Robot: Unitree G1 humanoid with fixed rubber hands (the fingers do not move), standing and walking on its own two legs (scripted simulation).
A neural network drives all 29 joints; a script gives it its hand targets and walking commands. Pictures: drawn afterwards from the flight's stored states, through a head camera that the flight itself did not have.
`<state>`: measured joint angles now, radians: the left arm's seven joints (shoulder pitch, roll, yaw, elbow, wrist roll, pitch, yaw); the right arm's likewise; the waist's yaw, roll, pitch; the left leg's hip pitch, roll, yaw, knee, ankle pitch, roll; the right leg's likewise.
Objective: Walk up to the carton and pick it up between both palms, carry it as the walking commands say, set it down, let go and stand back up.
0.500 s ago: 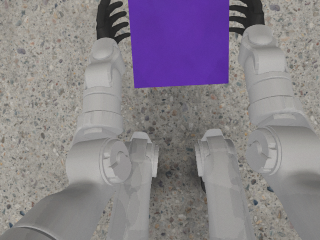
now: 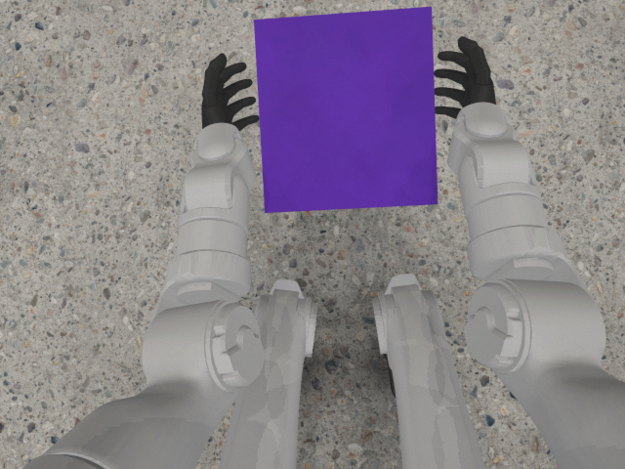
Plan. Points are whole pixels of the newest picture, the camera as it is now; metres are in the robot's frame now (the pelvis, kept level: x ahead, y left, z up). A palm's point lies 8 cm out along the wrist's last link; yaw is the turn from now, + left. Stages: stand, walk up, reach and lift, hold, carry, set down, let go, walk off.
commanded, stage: reach and lift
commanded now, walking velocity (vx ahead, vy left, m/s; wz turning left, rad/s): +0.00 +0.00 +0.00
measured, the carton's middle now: (344, 125) +0.52 -0.02 -0.15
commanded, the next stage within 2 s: none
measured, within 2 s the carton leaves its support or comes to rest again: neither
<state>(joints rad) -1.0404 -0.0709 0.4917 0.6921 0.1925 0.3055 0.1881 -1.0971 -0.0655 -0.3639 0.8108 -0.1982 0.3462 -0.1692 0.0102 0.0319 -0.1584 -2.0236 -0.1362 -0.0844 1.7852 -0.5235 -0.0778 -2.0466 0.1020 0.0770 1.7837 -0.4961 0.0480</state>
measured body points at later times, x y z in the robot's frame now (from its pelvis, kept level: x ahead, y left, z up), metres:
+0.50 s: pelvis +0.02 +0.00 +0.06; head +0.24 -0.02 +0.45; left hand +0.49 +0.14 +0.00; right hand +0.49 -0.16 -0.01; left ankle +0.11 +0.13 -0.45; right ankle +0.11 -0.12 -0.45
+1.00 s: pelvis +0.04 +0.00 +0.12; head +0.22 -0.01 +0.54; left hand +0.47 +0.14 +0.08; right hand +0.48 -0.16 +0.07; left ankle +0.11 +0.13 -0.45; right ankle +0.11 -0.12 -0.45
